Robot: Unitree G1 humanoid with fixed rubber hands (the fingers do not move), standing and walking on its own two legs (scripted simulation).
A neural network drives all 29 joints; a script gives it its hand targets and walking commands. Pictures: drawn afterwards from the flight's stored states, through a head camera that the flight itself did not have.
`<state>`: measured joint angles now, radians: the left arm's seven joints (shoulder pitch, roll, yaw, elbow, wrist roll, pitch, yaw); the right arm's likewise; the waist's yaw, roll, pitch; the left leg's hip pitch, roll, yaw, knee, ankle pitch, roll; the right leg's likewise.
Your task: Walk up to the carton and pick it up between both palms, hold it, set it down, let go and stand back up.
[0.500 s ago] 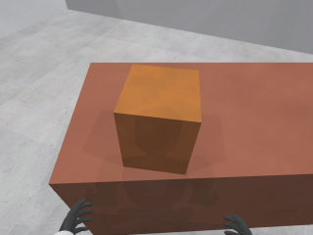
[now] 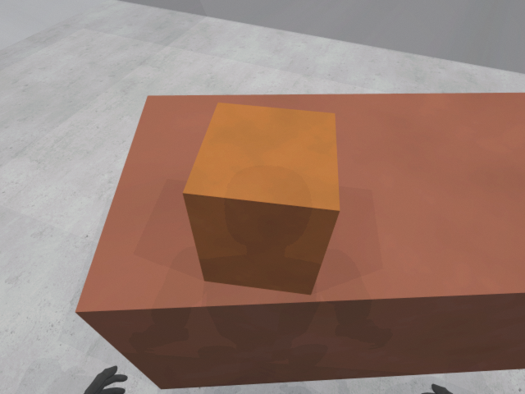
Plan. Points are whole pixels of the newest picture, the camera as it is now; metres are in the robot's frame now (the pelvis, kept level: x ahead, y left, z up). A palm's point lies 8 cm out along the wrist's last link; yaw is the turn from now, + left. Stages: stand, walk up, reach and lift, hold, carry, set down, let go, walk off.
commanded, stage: stand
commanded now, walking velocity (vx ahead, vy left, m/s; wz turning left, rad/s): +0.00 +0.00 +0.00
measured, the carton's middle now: (265, 201) +0.42 +0.03 +0.04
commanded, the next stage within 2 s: none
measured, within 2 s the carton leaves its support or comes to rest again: neither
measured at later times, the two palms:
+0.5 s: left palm out of the picture +0.10 +0.29 -0.11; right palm out of the picture +0.08 -0.28 -0.11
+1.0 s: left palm out of the picture +0.08 +0.29 -0.11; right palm out of the picture +0.07 -0.29 -0.12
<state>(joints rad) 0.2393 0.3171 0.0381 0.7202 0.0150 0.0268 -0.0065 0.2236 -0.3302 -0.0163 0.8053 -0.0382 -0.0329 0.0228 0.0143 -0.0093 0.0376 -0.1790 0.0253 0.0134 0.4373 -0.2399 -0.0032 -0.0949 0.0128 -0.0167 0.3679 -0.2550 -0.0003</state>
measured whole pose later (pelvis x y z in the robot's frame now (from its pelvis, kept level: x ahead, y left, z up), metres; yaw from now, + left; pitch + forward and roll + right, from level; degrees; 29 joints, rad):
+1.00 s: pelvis +0.00 +0.00 +0.00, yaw +0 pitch -1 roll -1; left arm 0.16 0.32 0.04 0.95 0.01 0.01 -0.01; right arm 0.20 -0.33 -0.02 0.97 -0.03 -0.02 0.01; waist 0.01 0.02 0.04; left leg -0.18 0.03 0.01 0.44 -0.23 0.00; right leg -0.09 0.01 -0.02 0.37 -0.25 0.00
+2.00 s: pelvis -0.03 +0.00 +0.00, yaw +0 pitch -3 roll -1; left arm 0.16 0.32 0.04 1.01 0.01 0.01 -0.01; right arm 0.20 -0.33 -0.02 1.04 -0.03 -0.02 0.01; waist 0.00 0.02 0.04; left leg -0.18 0.03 0.01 0.44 -0.20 0.00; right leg -0.09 0.01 -0.02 0.37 -0.22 0.00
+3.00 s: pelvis -0.03 +0.00 +0.00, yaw +0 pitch -3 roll -1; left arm 0.16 0.32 0.04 1.03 0.01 0.01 -0.01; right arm 0.20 -0.33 -0.02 1.06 -0.02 -0.02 0.01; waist 0.00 0.02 0.04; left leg -0.18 0.03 0.01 0.44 -0.20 0.00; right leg -0.09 0.01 -0.02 0.37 -0.22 0.00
